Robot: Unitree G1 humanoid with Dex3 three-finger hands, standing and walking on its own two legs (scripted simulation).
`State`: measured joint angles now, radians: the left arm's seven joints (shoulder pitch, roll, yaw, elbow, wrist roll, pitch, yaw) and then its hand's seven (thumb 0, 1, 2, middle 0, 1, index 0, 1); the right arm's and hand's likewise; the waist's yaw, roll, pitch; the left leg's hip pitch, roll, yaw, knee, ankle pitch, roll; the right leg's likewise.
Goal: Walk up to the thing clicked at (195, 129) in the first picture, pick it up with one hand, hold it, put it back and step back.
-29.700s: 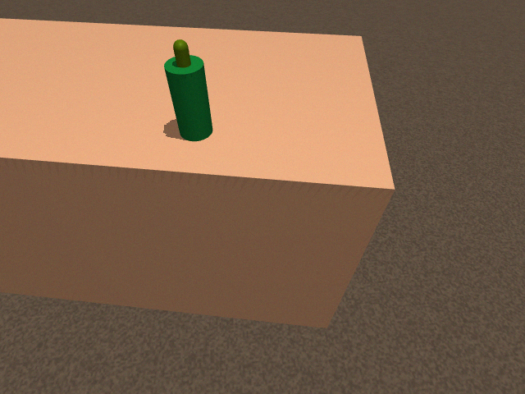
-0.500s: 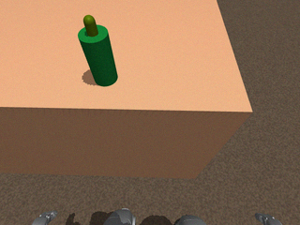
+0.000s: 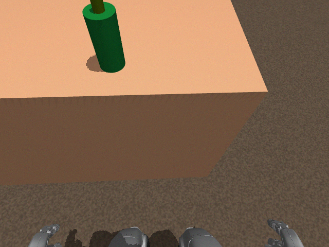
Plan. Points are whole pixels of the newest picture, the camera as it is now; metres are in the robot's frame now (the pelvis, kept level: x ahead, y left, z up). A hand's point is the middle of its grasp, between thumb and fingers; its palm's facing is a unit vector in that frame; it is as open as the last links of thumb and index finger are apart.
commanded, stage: step back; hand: left
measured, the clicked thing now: (104, 32) +0.58 +0.15 +0.14
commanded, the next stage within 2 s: none
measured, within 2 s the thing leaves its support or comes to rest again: neither
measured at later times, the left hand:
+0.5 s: hand out of the picture -0.01 +0.28 -0.15, palm faces +0.08 -0.93 -0.36, open 7.4 cm
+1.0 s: hand out of the picture -0.25 +0.24 -0.13, palm faces -0.01 -0.92 -0.40, open 7.4 cm
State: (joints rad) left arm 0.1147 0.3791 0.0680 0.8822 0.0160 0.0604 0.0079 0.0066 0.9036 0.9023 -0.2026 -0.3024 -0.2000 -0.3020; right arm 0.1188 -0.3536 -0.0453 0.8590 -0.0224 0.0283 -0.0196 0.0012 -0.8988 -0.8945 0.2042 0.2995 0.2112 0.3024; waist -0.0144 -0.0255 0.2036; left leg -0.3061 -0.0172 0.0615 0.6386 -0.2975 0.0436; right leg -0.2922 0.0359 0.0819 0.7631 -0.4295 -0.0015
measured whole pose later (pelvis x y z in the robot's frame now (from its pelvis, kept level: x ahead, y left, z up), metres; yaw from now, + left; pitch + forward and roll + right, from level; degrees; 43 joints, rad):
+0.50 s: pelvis -0.13 +0.01 -0.01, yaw +5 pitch -4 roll +1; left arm 0.09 0.39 0.07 0.78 0.02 0.07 0.01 0.01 0.90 0.90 -0.20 -0.30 -0.20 -0.30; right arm 0.17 -0.37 -0.04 0.89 -0.03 0.02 -0.01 0.00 -0.90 -0.89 0.20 0.30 0.21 0.30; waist 0.01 -0.06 0.21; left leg -0.26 -0.06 -0.01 0.68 -0.36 0.03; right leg -0.45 -0.02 0.06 0.79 -0.37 -0.01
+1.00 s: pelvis -0.29 -0.03 +0.00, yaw -2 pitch -3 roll +2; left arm 0.27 0.36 0.08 0.87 0.04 0.07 -0.03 0.01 0.90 0.90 -0.20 -0.30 -0.20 -0.30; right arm 0.13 -0.40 -0.06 0.86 -0.02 0.06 -0.02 0.00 -0.90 -0.89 0.20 0.30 0.21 0.30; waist 0.04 0.02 0.13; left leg -0.52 -0.05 -0.07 0.89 -0.44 -0.01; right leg -0.24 -0.01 0.05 0.67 -0.38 -0.02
